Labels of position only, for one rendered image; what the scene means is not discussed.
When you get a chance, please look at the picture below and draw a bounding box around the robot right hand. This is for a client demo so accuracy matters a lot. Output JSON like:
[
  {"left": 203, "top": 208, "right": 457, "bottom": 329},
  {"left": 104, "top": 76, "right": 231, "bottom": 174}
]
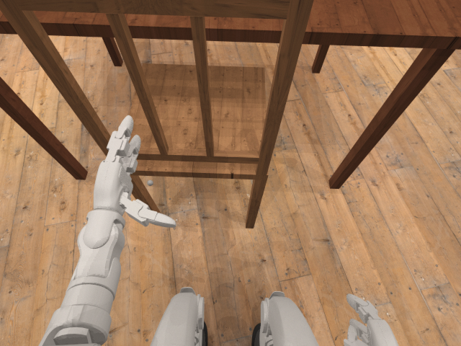
[{"left": 344, "top": 293, "right": 399, "bottom": 346}]

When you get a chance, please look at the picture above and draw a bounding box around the chair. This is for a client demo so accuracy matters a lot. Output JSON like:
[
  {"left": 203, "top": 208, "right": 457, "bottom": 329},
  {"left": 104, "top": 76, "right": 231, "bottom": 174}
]
[{"left": 0, "top": 0, "right": 314, "bottom": 229}]

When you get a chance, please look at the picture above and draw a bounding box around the robot left hand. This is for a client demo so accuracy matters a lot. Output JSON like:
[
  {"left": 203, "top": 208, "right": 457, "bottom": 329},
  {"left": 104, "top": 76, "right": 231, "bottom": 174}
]
[{"left": 94, "top": 115, "right": 176, "bottom": 228}]

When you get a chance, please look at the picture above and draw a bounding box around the robot right shin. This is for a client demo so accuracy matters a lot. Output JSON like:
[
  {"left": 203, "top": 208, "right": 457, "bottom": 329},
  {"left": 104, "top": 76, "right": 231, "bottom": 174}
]
[{"left": 259, "top": 291, "right": 285, "bottom": 346}]

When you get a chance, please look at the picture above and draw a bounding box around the robot right thigh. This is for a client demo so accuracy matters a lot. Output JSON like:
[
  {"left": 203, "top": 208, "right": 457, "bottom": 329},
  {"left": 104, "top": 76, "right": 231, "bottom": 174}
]
[{"left": 261, "top": 296, "right": 319, "bottom": 346}]

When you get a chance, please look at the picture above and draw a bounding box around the table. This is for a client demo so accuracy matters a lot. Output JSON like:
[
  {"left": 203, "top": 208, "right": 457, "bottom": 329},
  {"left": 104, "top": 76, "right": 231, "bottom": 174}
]
[{"left": 0, "top": 0, "right": 461, "bottom": 189}]

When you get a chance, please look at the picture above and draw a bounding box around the robot left forearm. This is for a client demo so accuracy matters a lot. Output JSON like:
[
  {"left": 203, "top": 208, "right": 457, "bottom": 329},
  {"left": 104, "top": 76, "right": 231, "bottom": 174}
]
[{"left": 38, "top": 209, "right": 125, "bottom": 346}]

